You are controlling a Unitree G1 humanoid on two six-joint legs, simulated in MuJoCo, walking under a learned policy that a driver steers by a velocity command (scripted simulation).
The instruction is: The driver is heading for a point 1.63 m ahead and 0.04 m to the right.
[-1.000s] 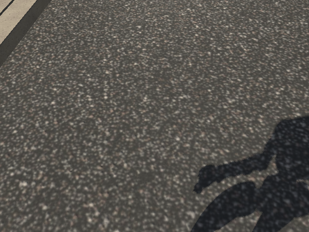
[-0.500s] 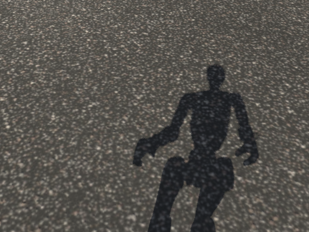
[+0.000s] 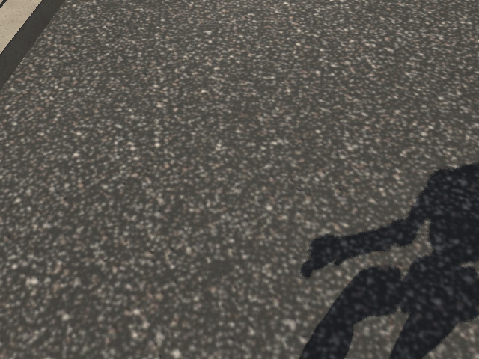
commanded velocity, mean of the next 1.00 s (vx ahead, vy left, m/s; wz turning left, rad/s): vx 0.48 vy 0.00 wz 0.00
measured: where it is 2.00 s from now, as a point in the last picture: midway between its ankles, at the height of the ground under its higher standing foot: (213, 308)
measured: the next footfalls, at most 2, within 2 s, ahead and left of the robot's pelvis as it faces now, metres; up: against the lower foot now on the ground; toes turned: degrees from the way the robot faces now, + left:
left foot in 0.38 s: +0.00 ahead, +0.12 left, +0.00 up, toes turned +23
right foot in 0.88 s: +0.43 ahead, +0.09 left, +0.00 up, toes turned -3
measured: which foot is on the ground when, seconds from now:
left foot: up 0.00-0.36, down 0.38-0.88, up 0.90-1.00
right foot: down 0.00-0.38, up 0.40-0.86, down 0.88-1.00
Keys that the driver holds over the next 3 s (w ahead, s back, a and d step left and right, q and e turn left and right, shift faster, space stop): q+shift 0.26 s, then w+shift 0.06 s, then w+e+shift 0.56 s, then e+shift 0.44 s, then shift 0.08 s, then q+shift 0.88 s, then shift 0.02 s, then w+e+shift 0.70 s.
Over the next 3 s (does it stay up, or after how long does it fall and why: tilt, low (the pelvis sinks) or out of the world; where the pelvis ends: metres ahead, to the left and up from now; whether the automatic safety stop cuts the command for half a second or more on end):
stays up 0.94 0.18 -0.02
